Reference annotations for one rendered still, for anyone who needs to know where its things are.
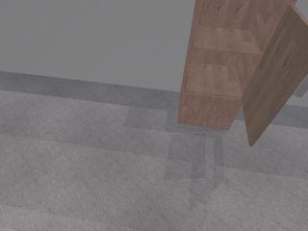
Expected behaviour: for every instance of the cupboard door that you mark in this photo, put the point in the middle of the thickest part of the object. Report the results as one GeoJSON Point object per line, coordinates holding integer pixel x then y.
{"type": "Point", "coordinates": [282, 68]}

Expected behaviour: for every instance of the handle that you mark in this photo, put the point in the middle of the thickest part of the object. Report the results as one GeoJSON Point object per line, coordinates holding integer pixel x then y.
{"type": "Point", "coordinates": [302, 88]}

